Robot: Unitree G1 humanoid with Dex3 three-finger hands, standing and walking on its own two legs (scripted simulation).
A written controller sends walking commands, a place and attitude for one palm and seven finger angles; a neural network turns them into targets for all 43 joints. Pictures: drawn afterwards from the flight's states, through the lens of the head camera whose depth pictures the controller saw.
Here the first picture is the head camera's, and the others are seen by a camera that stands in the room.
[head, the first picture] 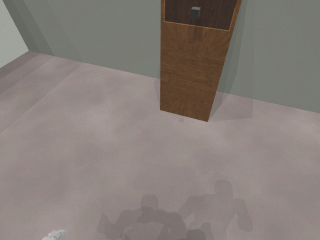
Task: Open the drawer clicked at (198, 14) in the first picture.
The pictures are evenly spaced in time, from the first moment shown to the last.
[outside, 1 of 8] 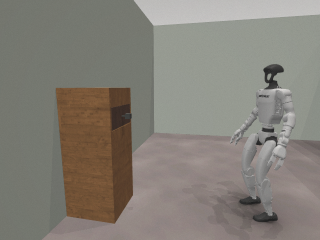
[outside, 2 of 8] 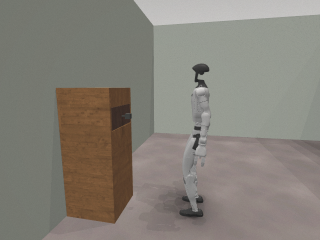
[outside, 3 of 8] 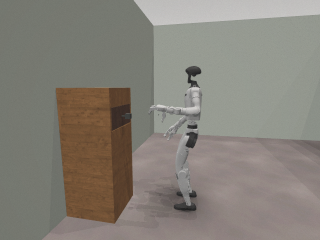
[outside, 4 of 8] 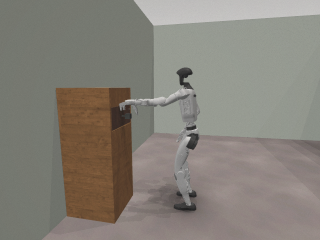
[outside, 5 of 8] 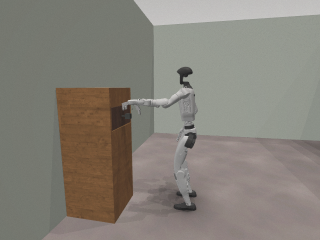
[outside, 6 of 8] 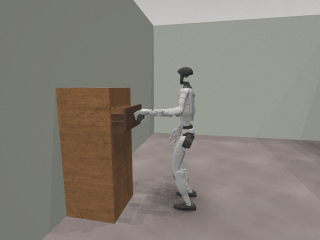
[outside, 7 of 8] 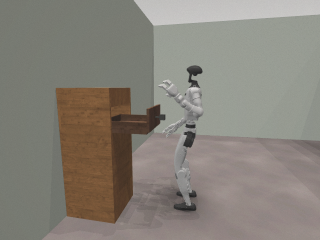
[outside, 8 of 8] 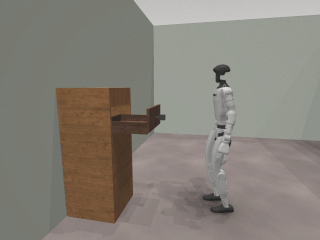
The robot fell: no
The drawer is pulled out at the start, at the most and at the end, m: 0.00 0.30 0.30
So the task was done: yes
